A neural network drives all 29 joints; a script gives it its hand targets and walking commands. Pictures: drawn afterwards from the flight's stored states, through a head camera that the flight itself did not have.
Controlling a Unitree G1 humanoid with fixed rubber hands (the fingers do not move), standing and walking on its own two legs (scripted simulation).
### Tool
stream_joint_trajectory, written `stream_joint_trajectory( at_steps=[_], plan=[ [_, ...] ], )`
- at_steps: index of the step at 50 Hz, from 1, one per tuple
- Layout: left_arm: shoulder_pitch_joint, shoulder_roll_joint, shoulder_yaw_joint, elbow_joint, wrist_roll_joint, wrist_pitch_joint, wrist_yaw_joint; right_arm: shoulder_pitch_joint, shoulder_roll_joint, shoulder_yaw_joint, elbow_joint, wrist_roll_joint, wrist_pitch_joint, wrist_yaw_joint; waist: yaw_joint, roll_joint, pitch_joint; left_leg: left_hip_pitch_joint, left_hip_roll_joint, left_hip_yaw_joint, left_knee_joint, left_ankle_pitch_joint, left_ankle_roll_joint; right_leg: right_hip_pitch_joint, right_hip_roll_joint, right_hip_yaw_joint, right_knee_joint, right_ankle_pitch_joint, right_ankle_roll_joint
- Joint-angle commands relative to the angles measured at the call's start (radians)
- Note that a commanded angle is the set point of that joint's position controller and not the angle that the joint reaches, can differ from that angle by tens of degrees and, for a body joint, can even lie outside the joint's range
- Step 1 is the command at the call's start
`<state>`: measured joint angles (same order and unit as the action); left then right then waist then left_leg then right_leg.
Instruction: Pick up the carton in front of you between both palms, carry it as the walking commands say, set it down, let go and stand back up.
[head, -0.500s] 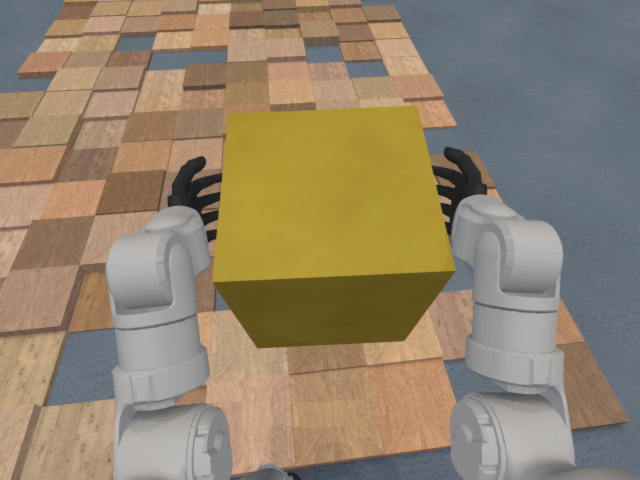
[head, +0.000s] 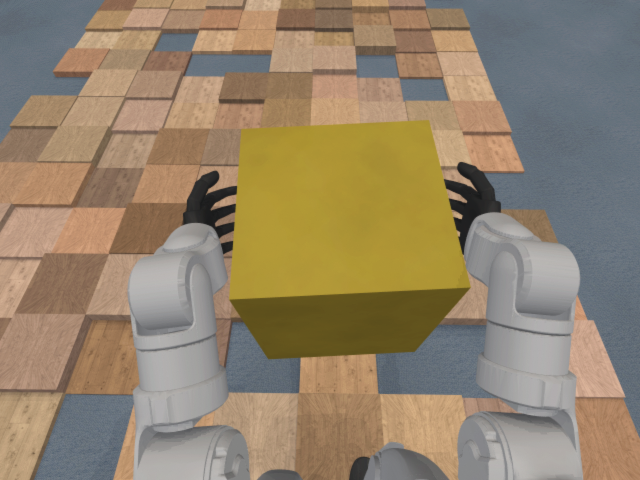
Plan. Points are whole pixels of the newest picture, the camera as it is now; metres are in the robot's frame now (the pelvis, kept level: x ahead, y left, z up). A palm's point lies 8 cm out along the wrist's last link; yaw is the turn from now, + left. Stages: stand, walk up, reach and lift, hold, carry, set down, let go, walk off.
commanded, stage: carry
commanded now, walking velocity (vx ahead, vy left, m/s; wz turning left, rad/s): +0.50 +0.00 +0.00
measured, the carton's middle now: (338, 254) +0.37 +0.02 +0.05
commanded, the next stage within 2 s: none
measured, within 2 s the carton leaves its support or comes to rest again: neither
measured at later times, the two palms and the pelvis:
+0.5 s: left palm (251, 24) +0.67 +0.16 +0.19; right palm (464, 36) +0.64 -0.14 +0.19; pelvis +0.31 +0.04 +0.05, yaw -1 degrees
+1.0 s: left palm (279, 5) +0.95 +0.15 +0.09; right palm (424, 4) +0.97 -0.14 +0.09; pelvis +0.64 -0.02 +0.00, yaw +1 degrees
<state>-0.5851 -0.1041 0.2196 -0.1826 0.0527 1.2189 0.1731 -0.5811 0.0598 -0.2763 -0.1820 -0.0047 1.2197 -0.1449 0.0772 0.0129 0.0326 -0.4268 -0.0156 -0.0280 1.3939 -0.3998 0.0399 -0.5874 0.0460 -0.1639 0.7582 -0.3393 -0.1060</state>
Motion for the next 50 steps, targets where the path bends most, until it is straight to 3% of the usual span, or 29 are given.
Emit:
stream_joint_trajectory(
  at_steps=[1, 4, 8, 11, 13, 14, 15, 16, 17, 18, 20, 22, 24, 28, 29, 32, 33, 35, 36, 37, 38, 39, 40, 41, 42, 44, 46, 47, 50],
  plan=[
    [-0.760, -0.955, -0.785, -0.180, -0.456, -0.040, -0.165, -0.584, 0.846, 0.632, -0.089, 0.168, -0.030, 0.093, -0.010, -0.009, -0.539, -0.327, 0.059, 0.002, -0.079, 0.014, 0.005, 0.692, -0.288, 0.460, -0.322, 0.432, -0.131],
    [-0.711, -0.898, -0.783, -0.168, -0.445, -0.047, -0.162, -0.541, 0.806, 0.660, -0.094, 0.146, -0.048, 0.076, 0.021, -0.064, -0.506, -0.331, 0.034, 0.079, -0.330, -0.007, -0.003, 0.726, -0.283, 0.387, -0.342, 0.577, -0.142],
    [-0.601, -0.804, -0.722, -0.061, -0.412, -0.021, -0.155, -0.494, 0.726, 0.667, -0.070, 0.123, -0.020, 0.059, 0.004, -0.177, -0.438, -0.181, 0.014, 0.141, -0.674, 0.217, -0.001, 0.637, -0.221, 0.215, -0.375, 0.582, -0.085],
    [-0.620, -0.757, -0.684, -0.066, -0.396, -0.001, -0.147, -0.561, 0.711, 0.670, -0.105, 0.174, 0.007, 0.062, -0.031, -0.186, -0.392, 0.021, -0.019, 0.216, -0.902, 0.369, -0.006, 0.563, -0.213, 0.147, -0.371, 0.611, -0.029],
    [-0.614, -0.711, -0.646, -0.029, -0.359, 0.019, -0.132, -0.560, 0.690, 0.661, -0.069, 0.198, 0.026, 0.066, -0.100, -0.110, -0.467, 0.284, -0.030, 0.232, -0.932, 0.367, 0.029, 0.495, -0.175, 0.059, -0.131, 0.674, 0.017],
    [-0.617, -0.682, -0.625, -0.013, -0.338, 0.028, -0.122, -0.566, 0.685, 0.657, -0.054, 0.209, 0.035, 0.070, -0.146, -0.066, -0.498, 0.442, 0.063, 0.139, -0.915, 0.323, 0.061, 0.356, -0.159, 0.054, 0.007, 0.510, 0.044],
    [-0.633, -0.665, -0.602, -0.015, -0.322, 0.038, -0.112, -0.595, 0.661, 0.651, -0.049, 0.223, 0.040, 0.071, -0.150, 0.133, -0.534, 0.566, 0.248, -0.179, -0.929, 0.310, 0.124, 0.164, -0.069, 0.057, 0.216, 0.206, 0.070],
    [-0.654, -0.651, -0.576, 0.015, -0.310, 0.051, -0.101, -0.610, 0.666, 0.632, -0.012, 0.238, 0.047, 0.072, -0.154, 0.219, -0.506, 0.615, 0.329, -0.416, -1.039, 0.315, 0.173, -0.018, 0.036, 0.097, 0.366, -0.125, 0.081],
    [-0.652, -0.659, -0.547, 0.049, -0.299, 0.063, -0.093, -0.636, 0.688, 0.629, 0.004, 0.261, 0.052, 0.072, -0.149, 0.209, -0.498, 0.626, 0.359, -0.485, -1.039, 0.337, 0.214, -0.094, 0.011, 0.153, 0.443, -0.153, 0.058],
    [-0.658, -0.710, -0.545, 0.011, -0.294, 0.058, -0.091, -0.705, 0.749, 0.664, -0.046, 0.306, 0.049, 0.081, -0.152, 0.117, -0.499, 0.608, 0.348, -0.414, -1.045, 0.340, 0.202, -0.109, -0.030, 0.168, 0.428, -0.123, 0.047],
    [-0.671, -0.745, -0.520, 0.018, -0.261, 0.056, -0.085, -0.791, 0.836, 0.693, -0.060, 0.375, 0.043, 0.107, -0.135, 0.049, -0.462, 0.515, 0.306, -0.287, -1.076, 0.352, 0.145, -0.071, -0.082, 0.168, 0.318, -0.057, 0.063],
    [-0.641, -0.786, -0.514, 0.068, -0.226, 0.049, -0.086, -0.777, 0.885, 0.685, -0.014, 0.380, 0.033, 0.122, -0.146, 0.070, -0.462, 0.478, 0.286, -0.227, -1.124, 0.345, 0.130, -0.025, -0.065, 0.123, 0.180, -0.043, 0.076],
    [-0.574, -0.812, -0.508, 0.125, -0.186, 0.032, -0.092, -0.731, 0.926, 0.682, 0.040, 0.361, 0.021, 0.135, -0.156, 0.096, -0.474, 0.535, 0.289, -0.196, -1.118, 0.415, 0.150, -0.037, -0.056, 0.102, 0.075, -0.026, 0.084],
    [-0.561, -0.888, -0.552, 0.125, -0.165, -0.024, -0.119, -0.671, 1.020, 0.693, 0.107, 0.328, -0.032, 0.163, -0.142, 0.103, -0.452, 0.594, 0.213, -0.032, -1.057, 0.571, 0.093, -0.004, -0.029, 0.024, -0.160, 0.243, 0.110],
    [-0.594, -0.906, -0.577, 0.089, -0.180, -0.036, -0.125, -0.685, 1.030, 0.700, 0.090, 0.327, -0.047, 0.166, -0.149, 0.111, -0.435, 0.609, 0.195, -0.014, -1.052, 0.592, 0.095, -0.015, -0.025, 0.015, -0.202, 0.345, 0.107],
    [-0.588, -0.923, -0.640, 0.069, -0.215, -0.056, -0.134, -0.616, 1.007, 0.706, 0.094, 0.288, -0.074, 0.157, -0.170, 0.118, -0.393, 0.602, 0.165, 0.034, -1.021, 0.579, 0.089, 0.055, -0.017, 0.019, -0.334, 0.448, 0.086],
    [-0.563, -0.913, -0.653, 0.074, -0.219, -0.061, -0.137, -0.580, 0.988, 0.709, 0.095, 0.269, -0.080, 0.151, -0.167, 0.128, -0.399, 0.595, 0.158, 0.056, -0.971, 0.618, 0.079, 0.102, -0.016, 0.022, -0.364, 0.457, 0.070],
    [-0.521, -0.886, -0.659, 0.067, -0.224, -0.072, -0.144, -0.549, 0.967, 0.733, 0.083, 0.248, -0.089, 0.141, -0.104, 0.076, -0.465, 0.492, 0.117, 0.141, -0.756, 0.653, 0.024, 0.363, -0.027, 0.001, -0.433, 0.514, 0.039],
    [-0.497, -0.863, -0.650, 0.065, -0.220, -0.076, -0.146, -0.546, 0.949, 0.742, 0.076, 0.244, -0.089, 0.136, -0.044, 0.030, -0.488, 0.311, 0.088, 0.163, -0.579, 0.543, 0.004, 0.568, -0.081, 0.052, -0.370, 0.537, 0.018],
    [-0.469, -0.820, -0.633, 0.059, -0.217, -0.080, -0.146, -0.553, 0.935, 0.750, 0.072, 0.249, -0.084, 0.130, -0.004, -0.148, -0.524, 0.018, 0.019, 0.145, -0.368, 0.201, -0.010, 0.811, -0.234, 0.261, -0.250, 0.815, -0.037],
    [-0.457, -0.789, -0.627, 0.073, -0.221, -0.078, -0.142, -0.508, 0.912, 0.738, 0.098, 0.238, -0.075, 0.122, -0.006, -0.289, -0.565, -0.228, -0.051, 0.095, -0.171, -0.173, -0.015, 0.975, -0.365, 0.481, -0.235, 0.914, -0.118],
    [-0.409, -0.782, -0.614, 0.107, -0.218, -0.075, -0.136, -0.469, 0.901, 0.725, 0.126, 0.225, -0.068, 0.116, -0.012, -0.242, -0.544, -0.284, -0.016, 0.019, -0.116, -0.104, 0.006, 0.919, -0.369, 0.537, -0.269, 0.784, -0.130],
    [-0.399, -0.796, -0.610, 0.114, -0.218, -0.076, -0.137, -0.447, 0.911, 0.717, 0.142, 0.216, -0.067, 0.109, -0.025, -0.172, -0.483, -0.333, -0.001, 0.019, -0.147, -0.058, 0.009, 0.863, -0.346, 0.519, -0.291, 0.684, -0.116],
    [-0.447, -0.845, -0.647, 0.085, -0.250, -0.086, -0.146, -0.459, 0.923, 0.706, 0.101, 0.209, -0.080, 0.104, -0.024, -0.145, -0.477, -0.376, 0.030, 0.027, -0.165, -0.045, 0.006, 0.833, -0.364, 0.531, -0.310, 0.603, -0.152],
    [-0.484, -0.886, -0.672, 0.058, -0.282, -0.097, -0.159, -0.488, 0.930, 0.710, 0.070, 0.206, -0.093, 0.101, -0.030, -0.118, -0.456, -0.361, 0.058, 0.036, -0.173, -0.010, -0.007, 0.758, -0.347, 0.500, -0.341, 0.549, -0.147],
    [-0.558, -0.933, -0.709, 0.002, -0.341, -0.123, -0.177, -0.541, 0.958, 0.731, 0.014, 0.208, -0.122, 0.095, -0.032, -0.122, -0.438, -0.341, 0.052, 0.057, -0.211, 0.043, -0.020, 0.661, -0.309, 0.461, -0.367, 0.533, -0.112],
    [-0.555, -0.934, -0.733, -0.021, -0.362, -0.140, -0.181, -0.502, 0.960, 0.739, 0.016, 0.201, -0.140, 0.088, -0.015, -0.106, -0.449, -0.396, 0.057, 0.063, -0.220, 0.087, -0.021, 0.704, -0.302, 0.462, -0.357, 0.584, -0.102],
    [-0.540, -0.936, -0.749, -0.027, -0.370, -0.146, -0.181, -0.461, 0.961, 0.739, 0.022, 0.193, -0.147, 0.085, -0.025, -0.104, -0.458, -0.432, 0.060, 0.070, -0.228, 0.100, -0.025, 0.740, -0.306, 0.455, -0.353, 0.646, -0.094],
    [-0.533, -0.900, -0.772, -0.074, -0.384, -0.161, -0.180, -0.428, 0.928, 0.747, 0.001, 0.181, -0.164, 0.077, -0.009, -0.086, -0.449, -0.466, 0.039, 0.121, -0.336, 0.135, -0.024, 0.790, -0.259, 0.356, -0.330, 0.861, -0.063]
  ],
)
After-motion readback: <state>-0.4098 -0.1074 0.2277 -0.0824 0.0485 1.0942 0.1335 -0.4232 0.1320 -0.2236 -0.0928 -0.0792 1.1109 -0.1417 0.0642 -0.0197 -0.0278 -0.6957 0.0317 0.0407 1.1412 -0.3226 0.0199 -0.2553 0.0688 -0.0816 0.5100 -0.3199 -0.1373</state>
